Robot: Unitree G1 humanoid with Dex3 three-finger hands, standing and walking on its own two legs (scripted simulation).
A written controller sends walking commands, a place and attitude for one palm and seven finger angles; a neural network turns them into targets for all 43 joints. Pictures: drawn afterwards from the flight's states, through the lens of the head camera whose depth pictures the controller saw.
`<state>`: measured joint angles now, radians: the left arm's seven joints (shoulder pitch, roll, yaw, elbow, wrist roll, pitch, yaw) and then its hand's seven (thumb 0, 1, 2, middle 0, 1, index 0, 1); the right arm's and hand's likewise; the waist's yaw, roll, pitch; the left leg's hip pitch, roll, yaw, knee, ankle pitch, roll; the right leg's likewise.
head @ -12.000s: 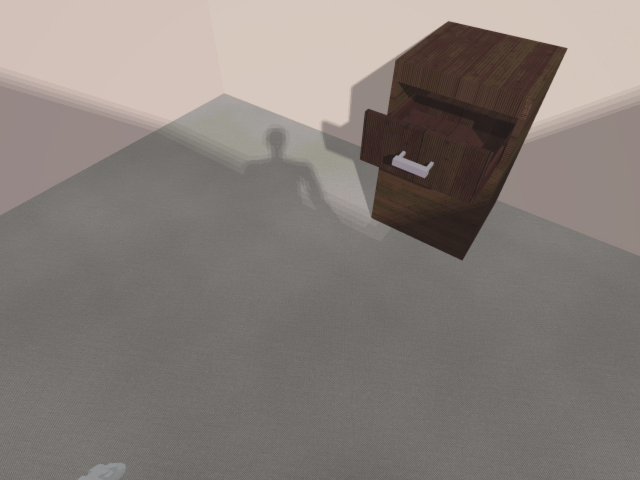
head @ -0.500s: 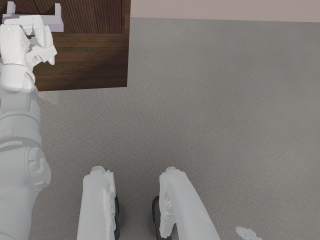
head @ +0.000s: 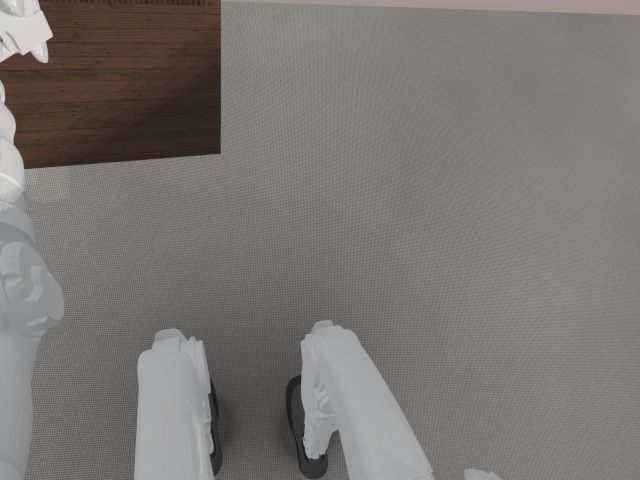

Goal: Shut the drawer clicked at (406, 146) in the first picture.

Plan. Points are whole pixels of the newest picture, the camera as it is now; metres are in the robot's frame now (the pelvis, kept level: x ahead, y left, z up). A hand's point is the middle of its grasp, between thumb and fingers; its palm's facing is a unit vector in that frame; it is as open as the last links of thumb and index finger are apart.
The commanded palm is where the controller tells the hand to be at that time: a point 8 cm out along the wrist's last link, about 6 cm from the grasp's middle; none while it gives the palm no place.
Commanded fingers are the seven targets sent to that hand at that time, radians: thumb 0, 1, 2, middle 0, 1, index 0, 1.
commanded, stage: push the drawer shut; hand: left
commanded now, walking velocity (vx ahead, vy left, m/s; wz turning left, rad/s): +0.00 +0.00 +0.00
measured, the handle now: out of the picture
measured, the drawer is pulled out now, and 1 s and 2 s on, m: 0.03 0.00 0.00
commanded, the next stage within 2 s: pull the fist back off the drawer in 0.38 s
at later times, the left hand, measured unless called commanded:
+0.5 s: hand out of the picture +0.61 +0.26 +0.05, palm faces +0.14 -0.99 -0.06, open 3.2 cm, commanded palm +0.66 +0.23 +0.05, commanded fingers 0.00 0.90 0.90 -1.40 -1.60 -1.40 -1.60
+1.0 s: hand out of the picture +0.61 +0.25 +0.05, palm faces +0.14 -0.99 -0.02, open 3.1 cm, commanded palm +0.59 +0.23 +0.05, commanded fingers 0.00 0.90 0.90 -1.40 -1.60 -1.40 -1.60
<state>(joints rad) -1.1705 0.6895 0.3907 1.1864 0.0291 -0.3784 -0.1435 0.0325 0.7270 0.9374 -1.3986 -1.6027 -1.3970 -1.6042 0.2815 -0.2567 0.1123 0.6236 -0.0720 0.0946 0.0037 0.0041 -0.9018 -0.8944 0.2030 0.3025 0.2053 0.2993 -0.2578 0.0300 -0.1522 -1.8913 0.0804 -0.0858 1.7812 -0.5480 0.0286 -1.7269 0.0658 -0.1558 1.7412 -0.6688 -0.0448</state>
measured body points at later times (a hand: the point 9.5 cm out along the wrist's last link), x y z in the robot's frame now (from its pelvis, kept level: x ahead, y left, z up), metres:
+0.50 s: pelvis -0.01 +0.00 -0.01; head +0.23 +0.08 +0.36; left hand +0.60 +0.31 +0.05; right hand -0.02 -0.25 -0.09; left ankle +0.09 +0.12 -0.48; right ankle +0.06 -0.10 -0.48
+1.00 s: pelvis +0.00 +0.01 +0.00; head +0.24 +0.08 +0.38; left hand +0.59 +0.30 +0.05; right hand -0.01 -0.24 -0.08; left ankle +0.09 +0.12 -0.48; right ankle +0.06 -0.10 -0.48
